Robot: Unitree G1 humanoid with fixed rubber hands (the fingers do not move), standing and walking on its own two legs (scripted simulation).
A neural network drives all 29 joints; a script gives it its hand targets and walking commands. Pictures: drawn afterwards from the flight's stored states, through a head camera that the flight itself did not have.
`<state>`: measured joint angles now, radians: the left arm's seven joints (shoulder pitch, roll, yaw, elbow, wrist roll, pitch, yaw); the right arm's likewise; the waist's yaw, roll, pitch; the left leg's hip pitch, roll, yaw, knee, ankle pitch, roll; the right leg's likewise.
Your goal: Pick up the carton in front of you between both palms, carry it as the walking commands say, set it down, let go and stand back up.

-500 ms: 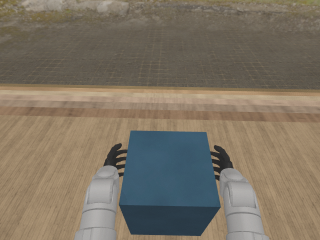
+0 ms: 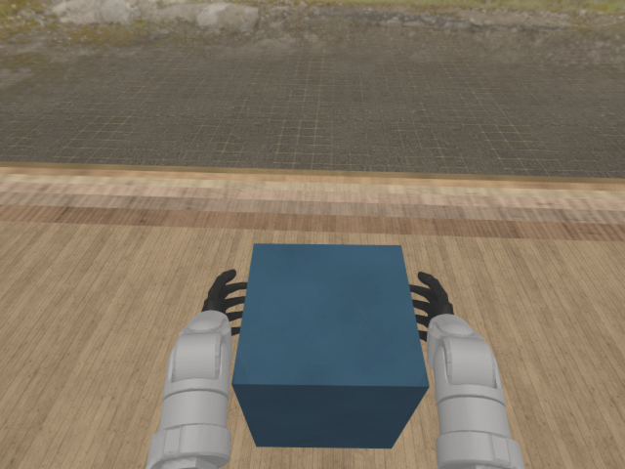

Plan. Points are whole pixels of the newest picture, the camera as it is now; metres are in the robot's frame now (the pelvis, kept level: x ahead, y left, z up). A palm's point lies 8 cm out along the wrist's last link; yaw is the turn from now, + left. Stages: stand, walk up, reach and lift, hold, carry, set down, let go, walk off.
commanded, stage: hold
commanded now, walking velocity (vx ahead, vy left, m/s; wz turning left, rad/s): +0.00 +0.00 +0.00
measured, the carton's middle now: (325, 350) +0.30 +0.00 -0.02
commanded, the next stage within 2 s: carry in 0.18 s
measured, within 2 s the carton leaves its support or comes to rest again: neither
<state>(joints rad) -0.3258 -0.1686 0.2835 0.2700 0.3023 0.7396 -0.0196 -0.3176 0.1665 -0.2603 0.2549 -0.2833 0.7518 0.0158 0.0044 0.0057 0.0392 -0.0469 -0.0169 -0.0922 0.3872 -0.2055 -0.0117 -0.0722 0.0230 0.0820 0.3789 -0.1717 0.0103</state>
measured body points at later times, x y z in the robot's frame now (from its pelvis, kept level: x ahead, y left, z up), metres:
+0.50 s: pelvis +0.08 +0.03 -0.01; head +0.03 +0.03 +0.44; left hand +0.36 +0.20 +0.08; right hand +0.37 -0.11 +0.08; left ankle +0.02 +0.14 -0.74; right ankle +0.04 -0.11 -0.73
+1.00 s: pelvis +0.34 +0.08 -0.02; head +0.31 +0.09 +0.42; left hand +0.57 +0.26 +0.07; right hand +0.60 -0.04 +0.07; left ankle +0.42 +0.17 -0.75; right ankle +0.18 -0.06 -0.73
